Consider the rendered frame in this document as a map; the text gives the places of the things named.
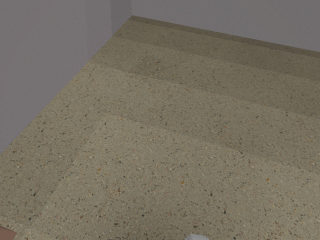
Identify cabinet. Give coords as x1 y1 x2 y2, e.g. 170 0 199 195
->
0 226 17 240

